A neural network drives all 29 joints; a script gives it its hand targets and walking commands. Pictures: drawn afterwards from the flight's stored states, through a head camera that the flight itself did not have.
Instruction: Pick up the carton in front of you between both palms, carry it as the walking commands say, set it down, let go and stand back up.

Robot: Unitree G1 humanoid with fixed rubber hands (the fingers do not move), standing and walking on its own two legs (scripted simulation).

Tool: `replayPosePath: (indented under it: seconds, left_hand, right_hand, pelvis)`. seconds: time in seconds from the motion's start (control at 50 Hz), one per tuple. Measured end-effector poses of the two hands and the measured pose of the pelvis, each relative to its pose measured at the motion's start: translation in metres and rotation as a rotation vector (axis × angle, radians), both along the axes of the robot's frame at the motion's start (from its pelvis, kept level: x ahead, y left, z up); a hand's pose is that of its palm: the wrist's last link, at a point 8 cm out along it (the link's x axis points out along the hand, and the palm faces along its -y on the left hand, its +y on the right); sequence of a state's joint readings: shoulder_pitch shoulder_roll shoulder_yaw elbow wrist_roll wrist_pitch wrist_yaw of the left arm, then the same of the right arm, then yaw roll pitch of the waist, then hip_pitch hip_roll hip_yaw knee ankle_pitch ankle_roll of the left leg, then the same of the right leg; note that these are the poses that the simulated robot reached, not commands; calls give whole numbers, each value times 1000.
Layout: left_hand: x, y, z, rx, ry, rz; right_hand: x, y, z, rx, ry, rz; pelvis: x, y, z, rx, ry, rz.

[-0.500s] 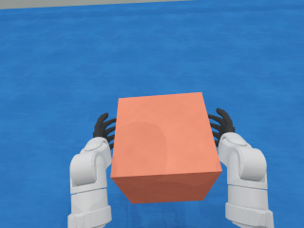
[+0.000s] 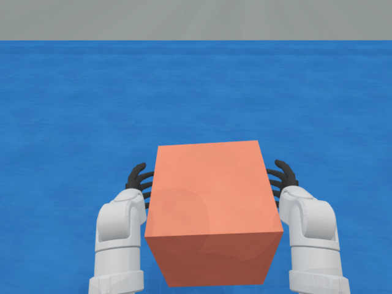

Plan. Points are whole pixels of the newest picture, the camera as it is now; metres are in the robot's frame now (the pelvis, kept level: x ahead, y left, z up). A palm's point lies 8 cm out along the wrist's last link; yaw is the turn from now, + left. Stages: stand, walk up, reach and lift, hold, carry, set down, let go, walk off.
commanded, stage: carry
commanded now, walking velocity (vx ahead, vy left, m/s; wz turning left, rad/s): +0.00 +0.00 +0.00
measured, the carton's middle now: (211, 216) +0.31 +0.00 +0.02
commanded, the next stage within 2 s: hold in 1.38 s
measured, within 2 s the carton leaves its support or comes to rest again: neither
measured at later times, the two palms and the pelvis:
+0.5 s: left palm (127, 233) +0.25 +0.17 +0.04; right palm (281, 231) +0.26 -0.13 +0.05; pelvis -0.03 +0.02 +0.00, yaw +0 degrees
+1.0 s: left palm (119, 235) +0.25 +0.18 +0.04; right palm (275, 233) +0.25 -0.12 +0.05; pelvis -0.04 +0.03 +0.00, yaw +0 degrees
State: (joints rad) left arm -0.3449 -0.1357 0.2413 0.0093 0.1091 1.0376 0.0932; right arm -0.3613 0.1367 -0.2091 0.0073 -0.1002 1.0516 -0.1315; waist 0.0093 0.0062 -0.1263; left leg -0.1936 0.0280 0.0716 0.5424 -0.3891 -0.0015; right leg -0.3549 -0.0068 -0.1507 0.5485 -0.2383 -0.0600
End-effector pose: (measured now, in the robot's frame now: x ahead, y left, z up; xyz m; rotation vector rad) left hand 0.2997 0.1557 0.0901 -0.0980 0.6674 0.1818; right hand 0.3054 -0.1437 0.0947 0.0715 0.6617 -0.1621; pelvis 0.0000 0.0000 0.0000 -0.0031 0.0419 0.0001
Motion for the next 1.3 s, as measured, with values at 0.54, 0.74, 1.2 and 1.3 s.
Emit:
replayPosePath:
  seconds: [0.54, 0.74, 1.2, 1.3]
  left_hand:
    - [-51, 16, -50, 106, 9, -87]
    - [-55, 19, -50, 97, -19, -92]
    - [-50, 29, -49, 102, -7, -89]
    - [-49, 29, -47, 106, -14, -87]
  right_hand:
    - [-52, 16, -50, -118, 8, 91]
    - [-59, 19, -46, -112, -19, 70]
    - [-53, 28, -48, -114, -8, 81]
    - [-51, 29, -47, -106, -15, 78]
  pelvis:
    - [-31, 17, 2, 5, -14, -4]
    - [-38, 23, 0, 4, -11, -6]
    - [-33, 31, 1, 3, -5, -1]
    - [-31, 32, 0, 2, -7, 2]
